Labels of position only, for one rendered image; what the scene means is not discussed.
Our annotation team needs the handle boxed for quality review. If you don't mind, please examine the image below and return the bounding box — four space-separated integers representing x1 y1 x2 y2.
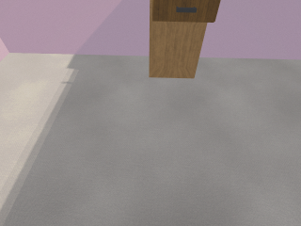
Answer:
176 7 197 13

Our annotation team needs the cabinet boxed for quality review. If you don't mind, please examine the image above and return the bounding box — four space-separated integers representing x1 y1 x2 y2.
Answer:
149 0 207 79

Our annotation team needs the drawer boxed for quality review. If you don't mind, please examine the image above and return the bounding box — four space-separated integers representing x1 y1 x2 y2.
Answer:
152 0 221 23

